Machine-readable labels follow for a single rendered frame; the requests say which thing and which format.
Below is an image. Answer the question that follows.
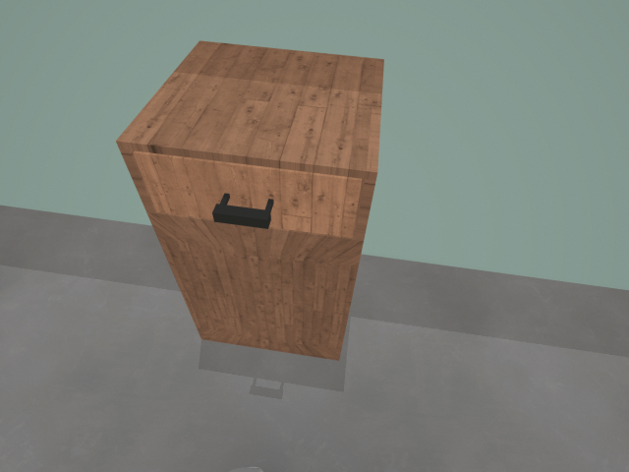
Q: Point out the drawer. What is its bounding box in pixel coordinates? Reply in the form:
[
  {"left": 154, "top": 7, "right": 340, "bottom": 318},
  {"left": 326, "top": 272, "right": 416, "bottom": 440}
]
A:
[{"left": 133, "top": 151, "right": 362, "bottom": 238}]

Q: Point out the cabinet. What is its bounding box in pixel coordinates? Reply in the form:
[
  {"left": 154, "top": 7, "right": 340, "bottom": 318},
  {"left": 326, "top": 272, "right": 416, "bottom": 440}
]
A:
[{"left": 116, "top": 41, "right": 384, "bottom": 361}]

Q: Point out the handle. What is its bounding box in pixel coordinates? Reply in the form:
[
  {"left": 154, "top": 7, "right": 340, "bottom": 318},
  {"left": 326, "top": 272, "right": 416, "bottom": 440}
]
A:
[{"left": 212, "top": 193, "right": 274, "bottom": 229}]

